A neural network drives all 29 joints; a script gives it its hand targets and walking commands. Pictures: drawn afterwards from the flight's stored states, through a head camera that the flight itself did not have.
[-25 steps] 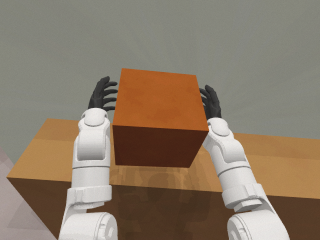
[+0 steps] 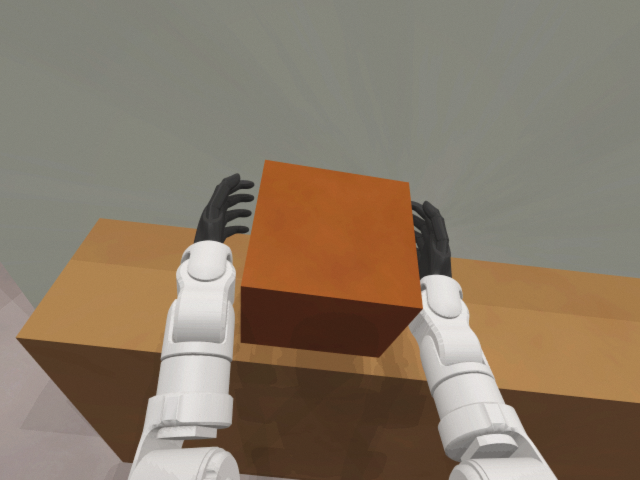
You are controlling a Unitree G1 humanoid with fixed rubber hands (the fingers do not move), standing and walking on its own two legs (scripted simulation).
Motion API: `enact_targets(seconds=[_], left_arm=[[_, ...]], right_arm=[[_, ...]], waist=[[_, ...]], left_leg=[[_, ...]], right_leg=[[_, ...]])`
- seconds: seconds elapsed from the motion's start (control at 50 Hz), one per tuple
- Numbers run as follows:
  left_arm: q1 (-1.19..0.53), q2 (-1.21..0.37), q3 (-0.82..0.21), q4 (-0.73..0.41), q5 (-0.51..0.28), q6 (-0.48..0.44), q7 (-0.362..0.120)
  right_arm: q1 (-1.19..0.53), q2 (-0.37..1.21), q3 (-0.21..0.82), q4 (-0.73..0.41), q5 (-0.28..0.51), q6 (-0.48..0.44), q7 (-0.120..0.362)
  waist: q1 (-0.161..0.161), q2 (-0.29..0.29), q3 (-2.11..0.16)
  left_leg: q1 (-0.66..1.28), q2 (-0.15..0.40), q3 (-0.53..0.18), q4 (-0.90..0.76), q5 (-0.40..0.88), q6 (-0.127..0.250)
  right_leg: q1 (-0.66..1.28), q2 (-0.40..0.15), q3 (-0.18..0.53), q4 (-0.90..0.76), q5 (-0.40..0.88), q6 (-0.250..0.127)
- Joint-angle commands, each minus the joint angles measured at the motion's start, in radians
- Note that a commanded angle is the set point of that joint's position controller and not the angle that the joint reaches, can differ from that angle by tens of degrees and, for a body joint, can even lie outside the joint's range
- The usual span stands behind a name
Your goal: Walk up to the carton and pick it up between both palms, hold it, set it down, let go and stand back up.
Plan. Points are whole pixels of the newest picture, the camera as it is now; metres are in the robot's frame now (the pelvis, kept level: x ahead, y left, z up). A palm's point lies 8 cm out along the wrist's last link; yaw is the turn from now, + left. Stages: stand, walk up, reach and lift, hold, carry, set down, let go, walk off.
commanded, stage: set down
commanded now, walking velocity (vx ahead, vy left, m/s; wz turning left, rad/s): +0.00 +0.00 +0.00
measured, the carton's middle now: (324, 262) +0.35 +0.00 +0.11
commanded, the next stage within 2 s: none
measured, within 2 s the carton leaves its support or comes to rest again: neither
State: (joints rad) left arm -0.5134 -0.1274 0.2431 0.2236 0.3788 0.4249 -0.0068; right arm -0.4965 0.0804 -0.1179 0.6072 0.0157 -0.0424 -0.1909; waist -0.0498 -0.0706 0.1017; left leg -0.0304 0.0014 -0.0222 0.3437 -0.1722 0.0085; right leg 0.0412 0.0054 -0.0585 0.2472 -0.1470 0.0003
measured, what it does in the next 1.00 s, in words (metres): stands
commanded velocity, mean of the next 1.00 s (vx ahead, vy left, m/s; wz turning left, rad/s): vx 0.00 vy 0.00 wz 0.00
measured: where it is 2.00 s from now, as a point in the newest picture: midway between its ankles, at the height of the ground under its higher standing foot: outside the picture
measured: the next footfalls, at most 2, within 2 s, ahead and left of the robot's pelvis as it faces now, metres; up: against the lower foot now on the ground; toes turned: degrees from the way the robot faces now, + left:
none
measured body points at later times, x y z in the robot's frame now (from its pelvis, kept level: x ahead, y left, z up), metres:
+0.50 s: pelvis +0.01 +0.00 +0.00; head +0.01 +0.03 +0.45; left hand +0.39 +0.13 +0.11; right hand +0.37 -0.15 +0.09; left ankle +0.02 +0.11 -0.75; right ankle +0.00 -0.12 -0.75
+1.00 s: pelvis +0.01 +0.00 +0.00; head +0.02 +0.02 +0.45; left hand +0.41 +0.12 +0.07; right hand +0.38 -0.16 +0.07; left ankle +0.02 +0.11 -0.75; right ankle +0.00 -0.12 -0.75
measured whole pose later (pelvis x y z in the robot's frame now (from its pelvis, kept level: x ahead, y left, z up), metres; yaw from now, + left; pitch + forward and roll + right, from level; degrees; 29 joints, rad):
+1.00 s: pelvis +0.01 +0.00 +0.00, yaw -1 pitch -1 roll -1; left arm -0.58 -0.11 0.31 0.64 0.36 0.14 0.02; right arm -0.52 0.11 -0.28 0.81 -0.12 -0.17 -0.17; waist -0.03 -0.04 0.03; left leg -0.15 0.01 0.01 0.32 -0.16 0.00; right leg -0.09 0.01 -0.06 0.23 -0.13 0.00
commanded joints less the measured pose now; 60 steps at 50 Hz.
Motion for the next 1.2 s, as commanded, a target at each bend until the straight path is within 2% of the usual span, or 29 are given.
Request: enact_targets(seconds=[0.0, 0.08, 0.2, 0.36, 0.48, 0.7, 1.18], left_arm=[[-0.562, -0.511, -0.495, -0.059, -0.122, -0.063, -0.132], [-0.552, -0.507, -0.481, -0.03, -0.115, -0.074, -0.126], [-0.51, -0.507, -0.442, 0.013, -0.091, -0.083, -0.131], [-0.495, -0.52, -0.442, 0.029, -0.091, -0.121, -0.134], [-0.527, -0.536, -0.463, 0.059, -0.105, -0.17, -0.121], [-0.571, -0.554, -0.398, 0.211, -0.085, -0.249, -0.108], [-0.661, -0.558, -0.262, 0.476, -0.043, -0.486, -0.088]], right_arm=[[-0.802, 0.447, 0.407, -0.355, -0.012, -0.131, 0.108], [-0.773, 0.451, 0.395, -0.32, -0.017, -0.124, 0.111], [-0.73, 0.448, 0.382, -0.271, -0.022, -0.122, 0.111], [-0.703, 0.46, 0.386, -0.262, -0.031, -0.146, 0.105], [-0.706, 0.478, 0.375, -0.247, -0.05, -0.164, 0.109], [-0.71, 0.506, 0.294, -0.122, -0.109, -0.182, 0.13], [-0.686, 0.602, 0.148, 0.112, -0.276, -0.28, 0.162]], waist=[[-0.019, 0.079, -0.515], [-0.009, 0.087, -0.51], [0.0, 0.086, -0.484], [-0.007, 0.078, -0.492], [-0.012, 0.086, -0.522], [0.005, 0.088, -0.536], [0.018, 0.087, -0.617]], left_leg=[[0.135, -0.01, 0.058, -0.015, 0.272, -0.026], [0.114, -0.009, 0.059, -0.026, 0.244, -0.024], [0.106, -0.009, 0.063, -0.027, 0.274, -0.027], [0.103, -0.013, 0.059, -0.013, 0.326, -0.036], [0.103, -0.009, 0.052, -0.007, 0.32, -0.044], [0.069, -0.004, 0.062, -0.023, 0.269, -0.042], [-0.029, 0.001, 0.09, -0.028, 0.294, -0.042]], right_leg=[[0.066, 0.023, -0.064, 0.013, 0.278, 0.031], [0.06, 0.019, -0.059, 0.015, 0.267, 0.03], [0.076, 0.021, -0.057, 0.016, 0.305, 0.031], [0.094, 0.024, -0.056, 0.025, 0.379, 0.034], [0.06, 0.026, -0.058, 0.025, 0.362, 0.03], [0.02, 0.025, -0.055, 0.016, 0.301, 0.024], [0.043, 0.017, -0.035, 0.036, 0.415, 0.024]])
